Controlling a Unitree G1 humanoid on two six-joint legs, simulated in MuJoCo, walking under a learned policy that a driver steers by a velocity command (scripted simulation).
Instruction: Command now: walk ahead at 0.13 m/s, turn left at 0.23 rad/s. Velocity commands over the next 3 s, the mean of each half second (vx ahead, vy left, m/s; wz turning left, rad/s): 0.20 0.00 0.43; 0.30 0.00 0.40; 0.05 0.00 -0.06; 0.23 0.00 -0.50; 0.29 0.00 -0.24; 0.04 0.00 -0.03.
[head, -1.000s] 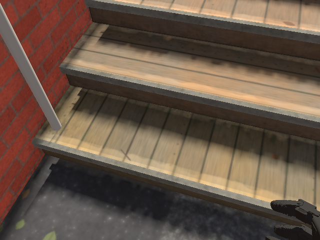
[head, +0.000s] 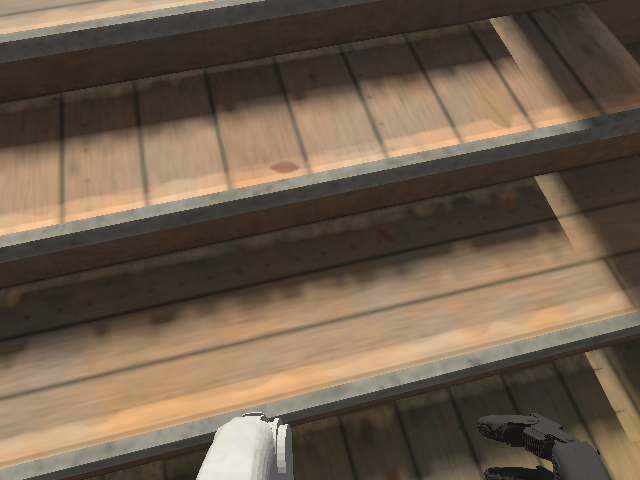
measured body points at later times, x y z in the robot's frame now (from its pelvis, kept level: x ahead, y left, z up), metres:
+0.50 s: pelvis +0.21 +0.06 +0.12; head +0.21 +0.09 +0.57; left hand +0.30 +0.31 +0.00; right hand +0.23 -0.18 -0.02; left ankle +0.18 +0.08 -0.60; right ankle +0.31 -0.11 -0.30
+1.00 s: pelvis +0.48 +0.08 +0.26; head +0.48 +0.09 +0.71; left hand +0.47 +0.32 +0.12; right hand +0.74 -0.08 +0.16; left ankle +0.40 +0.20 -0.31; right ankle +0.59 +0.03 -0.45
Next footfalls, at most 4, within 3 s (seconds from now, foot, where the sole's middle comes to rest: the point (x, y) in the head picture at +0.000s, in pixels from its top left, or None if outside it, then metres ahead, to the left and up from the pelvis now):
0.08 left None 0.22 0.09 -0.64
0.78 right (320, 311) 0.63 0.04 -0.49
1.18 left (184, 341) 0.57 0.28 -0.49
2.10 left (164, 163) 0.85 0.32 -0.34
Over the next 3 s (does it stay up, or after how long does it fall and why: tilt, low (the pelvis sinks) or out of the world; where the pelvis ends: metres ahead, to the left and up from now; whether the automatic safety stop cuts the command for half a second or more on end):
stays up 0.90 0.21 0.42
